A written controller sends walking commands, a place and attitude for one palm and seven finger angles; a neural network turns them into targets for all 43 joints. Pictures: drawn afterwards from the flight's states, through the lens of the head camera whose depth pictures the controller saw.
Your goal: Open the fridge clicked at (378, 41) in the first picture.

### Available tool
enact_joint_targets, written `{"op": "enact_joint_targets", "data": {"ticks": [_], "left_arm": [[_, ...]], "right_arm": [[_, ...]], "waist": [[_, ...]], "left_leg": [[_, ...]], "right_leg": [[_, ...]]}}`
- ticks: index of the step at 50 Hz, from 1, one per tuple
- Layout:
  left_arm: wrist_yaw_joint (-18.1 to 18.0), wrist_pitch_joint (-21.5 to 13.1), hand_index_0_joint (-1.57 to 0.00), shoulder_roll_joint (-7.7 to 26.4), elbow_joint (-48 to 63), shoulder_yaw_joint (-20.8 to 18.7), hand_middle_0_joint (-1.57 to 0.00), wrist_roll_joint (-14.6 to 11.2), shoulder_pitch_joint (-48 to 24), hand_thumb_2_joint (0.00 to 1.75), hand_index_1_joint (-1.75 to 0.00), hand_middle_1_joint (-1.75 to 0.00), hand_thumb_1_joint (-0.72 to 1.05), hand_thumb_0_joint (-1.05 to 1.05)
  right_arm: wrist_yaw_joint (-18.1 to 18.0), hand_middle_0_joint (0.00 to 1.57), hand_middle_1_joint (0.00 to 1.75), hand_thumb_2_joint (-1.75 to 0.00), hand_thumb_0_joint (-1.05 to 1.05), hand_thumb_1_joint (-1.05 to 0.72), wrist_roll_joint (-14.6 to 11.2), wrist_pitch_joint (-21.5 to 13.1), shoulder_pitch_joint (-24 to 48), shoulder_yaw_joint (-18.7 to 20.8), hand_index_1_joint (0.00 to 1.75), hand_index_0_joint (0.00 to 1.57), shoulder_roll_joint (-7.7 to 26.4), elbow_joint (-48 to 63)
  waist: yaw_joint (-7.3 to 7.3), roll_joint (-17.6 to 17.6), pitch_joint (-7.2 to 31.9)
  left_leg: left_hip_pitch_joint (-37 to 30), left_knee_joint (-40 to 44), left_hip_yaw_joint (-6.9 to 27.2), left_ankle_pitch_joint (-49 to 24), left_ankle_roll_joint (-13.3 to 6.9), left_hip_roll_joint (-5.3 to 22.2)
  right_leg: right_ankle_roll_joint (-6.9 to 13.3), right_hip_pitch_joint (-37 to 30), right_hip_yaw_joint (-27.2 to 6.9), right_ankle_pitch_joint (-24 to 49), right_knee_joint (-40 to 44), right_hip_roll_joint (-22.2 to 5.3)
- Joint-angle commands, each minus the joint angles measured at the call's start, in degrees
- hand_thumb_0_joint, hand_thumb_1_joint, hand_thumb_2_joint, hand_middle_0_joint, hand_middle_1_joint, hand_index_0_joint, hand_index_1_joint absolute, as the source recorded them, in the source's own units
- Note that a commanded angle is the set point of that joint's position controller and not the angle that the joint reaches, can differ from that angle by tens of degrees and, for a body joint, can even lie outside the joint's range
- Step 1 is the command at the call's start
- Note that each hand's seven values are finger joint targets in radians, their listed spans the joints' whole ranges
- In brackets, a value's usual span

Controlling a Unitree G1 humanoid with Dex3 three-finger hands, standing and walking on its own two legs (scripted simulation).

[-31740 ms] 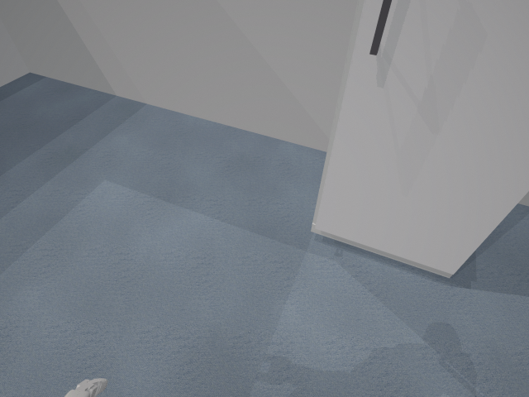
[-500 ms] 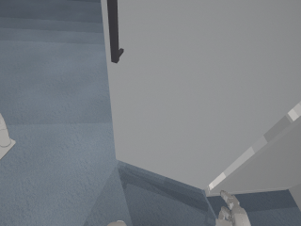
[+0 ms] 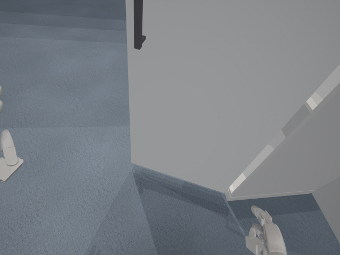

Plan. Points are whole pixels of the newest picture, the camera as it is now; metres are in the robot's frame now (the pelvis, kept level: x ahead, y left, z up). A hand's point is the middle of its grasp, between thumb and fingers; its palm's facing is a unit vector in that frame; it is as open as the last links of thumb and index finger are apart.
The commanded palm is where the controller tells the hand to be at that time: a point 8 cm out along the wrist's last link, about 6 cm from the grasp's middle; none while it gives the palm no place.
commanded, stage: stop stepping back and stand still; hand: left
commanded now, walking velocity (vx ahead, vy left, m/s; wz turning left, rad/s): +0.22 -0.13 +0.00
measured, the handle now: out of the picture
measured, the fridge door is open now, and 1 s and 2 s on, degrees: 67 67 67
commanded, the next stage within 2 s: let the arm hang, fingers relaxed in 0.68 s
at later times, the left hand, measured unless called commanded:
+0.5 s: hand out of the picture +0.13 +0.30 +0.15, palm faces +0.52 -0.81 -0.27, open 7.4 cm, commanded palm +0.06 +0.33 +0.18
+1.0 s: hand out of the picture +0.08 +0.22 -0.13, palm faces +0.09 -0.96 -0.25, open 7.4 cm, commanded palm none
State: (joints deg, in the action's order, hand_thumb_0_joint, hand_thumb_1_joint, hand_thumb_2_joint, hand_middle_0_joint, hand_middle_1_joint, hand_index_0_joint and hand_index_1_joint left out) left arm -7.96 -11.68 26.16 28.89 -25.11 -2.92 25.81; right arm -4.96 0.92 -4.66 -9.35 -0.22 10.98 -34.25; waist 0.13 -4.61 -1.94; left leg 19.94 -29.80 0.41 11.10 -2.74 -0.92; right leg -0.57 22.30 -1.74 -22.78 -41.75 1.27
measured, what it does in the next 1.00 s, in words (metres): steps on the spot: right foot, then left foot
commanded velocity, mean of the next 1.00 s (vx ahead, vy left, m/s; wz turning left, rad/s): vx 0.11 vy -0.03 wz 0.00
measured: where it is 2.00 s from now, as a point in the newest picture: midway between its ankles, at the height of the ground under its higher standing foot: outside the picture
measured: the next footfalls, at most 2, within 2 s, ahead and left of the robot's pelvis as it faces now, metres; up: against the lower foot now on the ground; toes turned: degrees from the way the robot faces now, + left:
right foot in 0.20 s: +0.00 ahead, -0.08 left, +0.00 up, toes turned +6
left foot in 0.44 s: -0.05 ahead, +0.11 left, +0.00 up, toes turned +7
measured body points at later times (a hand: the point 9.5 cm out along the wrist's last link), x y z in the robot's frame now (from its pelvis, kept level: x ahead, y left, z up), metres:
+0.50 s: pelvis -0.07 +0.02 -0.01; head -0.11 +0.05 +0.44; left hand +0.09 +0.34 +0.16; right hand +0.08 -0.24 -0.08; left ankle -0.05 +0.13 -0.74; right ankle -0.09 -0.10 -0.73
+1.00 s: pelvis -0.05 +0.02 -0.02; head -0.03 +0.01 +0.43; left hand +0.08 +0.27 -0.12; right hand +0.09 -0.22 -0.14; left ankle -0.05 +0.12 -0.74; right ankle -0.03 -0.08 -0.73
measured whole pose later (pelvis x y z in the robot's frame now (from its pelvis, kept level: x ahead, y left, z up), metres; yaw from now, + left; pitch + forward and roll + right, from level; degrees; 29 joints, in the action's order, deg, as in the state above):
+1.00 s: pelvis -0.05 +0.02 -0.02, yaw +5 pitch +1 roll +2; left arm -0.4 4.4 11.4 -32.0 -2.9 1.3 14.8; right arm -0.4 2.9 -1.5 -11.6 -0.8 13.1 -44.3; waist -2.4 -1.3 -0.6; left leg 19.6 -38.2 -2.7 19.3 -2.3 -2.9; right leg -0.5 22.4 -1.7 -19.5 -43.9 -0.2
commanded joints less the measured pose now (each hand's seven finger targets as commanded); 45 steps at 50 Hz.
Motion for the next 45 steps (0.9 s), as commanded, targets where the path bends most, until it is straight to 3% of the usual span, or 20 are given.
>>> {"op": "enact_joint_targets", "data": {"ticks": [1, 5, 8, 11, 13, 16, 20, 21, 23, 25, 29, 31, 33, 35, 36, 38, 39, 40, 42, 45], "left_arm": [[-0.7, -4.5, -0.20, 7.4, 20.5, -5.5, -0.20, -0.1, 5.1, 0.90, -0.30, -0.30, 0.90, 0.00], [-1.2, -2.4, -0.20, 7.4, 19.6, -5.4, -0.20, -0.5, 8.4, 0.90, -0.30, -0.30, 0.90, 0.00], [-1.3, -1.3, -0.20, 9.8, 11.9, -7.0, -0.20, 0.4, 6.9, 0.90, -0.30, -0.30, 0.90, 0.00], [-0.7, -1.2, -0.20, 9.4, 6.7, -5.5, -0.20, -0.7, 0.1, 0.90, -0.30, -0.30, 0.90, 0.00], [-1.1, 0.1, -0.20, 9.5, 7.8, -4.6, -0.20, -0.9, -5.0, 0.90, -0.30, -0.30, 0.90, 0.00], [-1.0, 0.3, -0.20, 4.7, 1.5, 0.0, -0.20, 0.0, -6.8, 0.90, -0.30, -0.30, 0.90, 0.00], [-1.9, -1.0, -0.20, 5.0, 3.5, 1.3, -0.20, 1.7, -10.8, 0.90, -0.30, -0.30, 0.90, 0.00], [-1.9, -1.3, -0.20, 5.5, 6.2, 1.0, -0.20, 1.5, -11.0, 0.90, -0.30, -0.30, 0.90, 0.00], [-2.4, -3.1, -0.20, 8.9, 13.9, -2.2, -0.20, 1.5, -10.5, 0.90, -0.30, -0.30, 0.90, 0.00], [-1.9, -4.4, -0.20, 11.4, 17.3, -4.9, -0.20, 1.4, -8.6, 0.90, -0.30, -0.30, 0.90, 0.00], [-2.0, -3.5, -0.20, 9.0, 14.8, -6.4, -0.20, 1.2, 1.9, 0.90, -0.30, -0.30, 0.90, 0.00], [-1.7, -3.2, -0.20, 7.7, 10.5, -6.2, -0.20, 1.4, 4.8, 0.90, -0.30, -0.30, 0.90, 0.00], [-1.3, -3.0, -0.20, 7.2, 4.2, -6.2, -0.20, 1.5, 6.2, 0.90, -0.30, -0.30, 0.90, 0.00], [-1.1, -2.9, -0.20, 7.9, 3.6, -6.2, -0.20, 0.7, 0.5, 0.90, -0.30, -0.30, 0.90, 0.00], [-1.2, -2.9, -0.20, 7.4, 3.0, -5.4, -0.20, 0.7, -1.2, 0.90, -0.30, -0.30, 0.90, 0.00], [-1.2, -2.8, -0.20, 6.2, 2.8, -4.1, -0.20, 1.0, -3.4, 0.90, -0.30, -0.30, 0.90, 0.00], [6.0, 7.0, -0.20, -5.0, -34.7, 17.0, -0.20, 6.4, -3.9, 0.90, -0.30, -0.30, 0.90, 0.00], [7.3, 11.2, -0.20, -7.6, -35.9, 17.4, -0.20, 5.7, -0.9, 0.90, -0.30, -0.30, 0.90, 0.00], [7.7, 12.9, -0.20, -10.5, -37.0, 18.9, -0.20, 4.8, -2.3, 0.90, -0.30, -0.30, 0.90, 0.00], [7.5, 12.4, -0.20, -9.2, -42.0, 19.9, -0.20, 4.7, -11.2, 0.90, -0.30, -0.30, 0.90, 0.00]], "right_arm": [[1.0, 0.20, 0.30, -0.90, 0.00, -0.90, -0.7, -5.6, -0.1, 3.9, 0.30, 0.20, 8.8, 9.1], [0.8, 0.20, 0.30, -0.90, 0.00, -0.90, -0.9, -6.2, 1.1, 2.8, 0.30, 0.20, 8.4, 9.5], [0.1, 0.20, 0.30, -0.90, 0.00, -0.90, 0.2, -5.1, 1.5, 2.8, 0.30, 0.20, 8.9, 7.9], [-0.3, 0.20, 0.30, -0.90, 0.00, -0.90, 0.3, -3.3, 0.6, 2.9, 0.30, 0.20, 8.0, 6.0], [-0.5, 0.20, 0.30, -0.90, 0.00, -0.90, -0.5, -2.9, 3.0, 3.2, 0.30, 0.20, 8.5, 5.6], [-0.2, 0.20, 0.30, -0.90, 0.00, -0.90, -0.7, -2.8, 2.0, 2.2, 0.30, 0.20, 8.2, 5.0], [-1.6, 0.20, 0.30, -0.90, 0.00, -0.90, -0.3, -4.1, 1.8, 1.7, 0.30, 0.20, 7.8, 4.8], [-1.6, 0.20, 0.30, -0.90, 0.00, -0.90, -0.4, -4.6, 0.9, 2.0, 0.30, 0.20, 8.6, 5.2], [-1.5, 0.20, 0.30, -0.90, 0.00, -0.90, -0.5, -5.6, 0.8, 2.6, 0.30, 0.20, 10.5, 7.4], [-0.8, 0.20, 0.30, -0.90, 0.00, -0.90, 0.3, -6.9, 1.3, 1.5, 0.30, 0.20, 7.2, 6.3], [0.6, 0.20, 0.30, -0.90, 0.00, -0.90, -0.2, -7.6, 0.4, 1.5, 0.30, 0.20, 7.3, 5.5], [0.8, 0.20, 0.30, -0.90, 0.00, -0.90, -0.5, -6.8, 0.5, 2.1, 0.30, 0.20, 8.0, 6.3], [0.7, 0.20, 0.30, -0.90, 0.00, -0.90, -0.4, -5.8, 0.6, 2.8, 0.30, 0.20, 8.2, 7.0], [0.8, 0.20, 0.30, -0.90, 0.00, -0.90, -0.5, -5.0, 0.5, 2.9, 0.30, 0.20, 7.8, 6.6], [1.0, 0.20, 0.30, -0.90, 0.00, -0.90, -0.7, -5.0, 0.3, 2.7, 0.30, 0.20, 7.0, 5.6], [0.8, 0.20, 0.30, -0.90, 0.00, -0.90, -0.9, -5.0, 0.6, 2.5, 0.30, 0.20, 7.3, 5.5], [6.4, 0.20, 0.30, -0.90, 0.00, -0.90, 0.0, -5.2, -3.3, 5.1, 0.30, 0.20, 14.2, -7.3], [5.9, 0.20, 0.30, -0.90, 0.00, -0.90, -0.2, -1.6, -6.1, 4.8, 0.30, 0.20, 10.2, -6.1], [4.9, 0.20, 0.30, -0.90, 0.00, -0.90, 0.5, 0.4, -2.4, 4.1, 0.30, 0.20, 12.2, -4.4], [3.6, 0.20, 0.30, -0.90, 0.00, -0.90, 2.7, 0.7, -4.7, 3.4, 0.30, 0.20, 13.3, -3.4]], "waist": [[0.77, 17.4, 15.2], [-0.16, 17.6, 11.4], [-0.20, 17.1, 7.1], [-0.72, 1.3, 5.2], [0.80, -9.2, 3.9], [-0.87, -3.2, -1.2], [-0.70, 3.7, -2.1], [-1.02, 7.7, -1.2], [-0.90, 25.5, 1.4], [-0.72, 20.0, 2.3], [0.43, 17.1, 4.8], [0.11, 15.0, 5.1], [0.11, 5.4, 2.5], [-0.70, -5.0, 1.2], [-0.26, -7.3, 1.7], [-0.91, -4.9, 2.1], [-5.38, 2.7, 0.4], [-3.75, 4.9, 5.8], [-1.61, 13.4, 4.0], [-2.92, 2.3, 3.5]], "left_leg": [[-11.5, 12.2, 13.3, -15.7, -4.5, 14.8], [-4.4, 22.0, 11.5, 20.8, 0.4, 9.7], [3.7, 21.8, 6.8, 24.2, 6.3, 5.2], [-6.7, -6.4, -0.8, 10.7, 4.4, 0.8], [1.0, -25.6, 0.1, 10.5, 3.4, -0.8], [7.6, -22.1, -0.6, 9.9, 2.3, 3.2], [-5.3, 0.0, -5.6, 11.0, 0.6, 2.2], [-9.2, 4.7, -3.4, 12.0, -0.1, 2.7], [-15.1, 15.6, 22.3, 14.4, -5.9, 17.2], [-10.1, 20.6, 26.4, 15.2, -7.7, 19.2], [-3.1, 13.4, 8.9, 6.2, -4.1, 14.4], [5.2, 10.0, 3.2, 15.9, -1.8, 10.5], [10.7, 0.5, -0.3, 20.6, 0.1, 5.5], [7.4, -13.9, -2.5, 14.9, 1.7, 2.2], [5.7, -16.3, -1.9, 14.5, 1.7, 2.3], [-0.4, -7.6, -1.1, 10.8, 1.3, 3.4], [1.1, -11.5, 1.3, -4.4, 1.1, 7.3], [-4.2, -6.2, 4.9, -13.4, 1.0, 7.3], [1.9, 6.0, 16.8, -12.6, -5.8, 17.8], [-6.2, 4.8, 23.5, -41.9, -11.4, 20.0]], "right_leg": [[-0.1, -4.2, 1.2, -3.0, -2.9, 1.3], [0.3, -14.0, 6.8, -2.7, 14.2, 3.6], [2.8, -22.5, 7.1, -1.8, 23.1, 3.6], [8.9, -3.1, -6.8, -8.0, 33.1, -10.8], [13.8, 0.8, -18.2, -17.8, 36.5, -19.2], [11.5, -2.0, -10.2, -13.2, 32.1, -16.8], [8.9, 0.1, -4.8, -13.1, 25.6, -12.3], [7.5, 1.2, -3.6, -10.2, 20.0, -9.8], [1.8, 8.4, 4.4, -4.3, -0.2, -0.5], [1.2, 6.4, 1.7, -7.5, -9.6, -0.9], [0.5, -8.2, 5.4, 0.3, 7.7, -1.1], [1.0, -18.7, 6.3, 4.6, 14.8, -0.3], [4.1, -18.0, -3.6, -1.7, 21.2, -5.0], [9.9, -7.7, -21.1, -12.3, 30.1, -16.2], [10.8, -6.3, -21.7, -11.0, 30.8, -17.3], [9.3, -4.6, -15.8, -4.5, 26.5, -15.0], [7.2, 0.4, -0.4, 27.3, 9.0, -17.1], [4.7, 1.5, 0.2, 23.0, 3.8, -9.6], [0.4, 4.8, 3.7, -5.8, -10.1, -2.4], [-0.1, 9.5, -1.9, -7.6, -15.7, -2.6]]}}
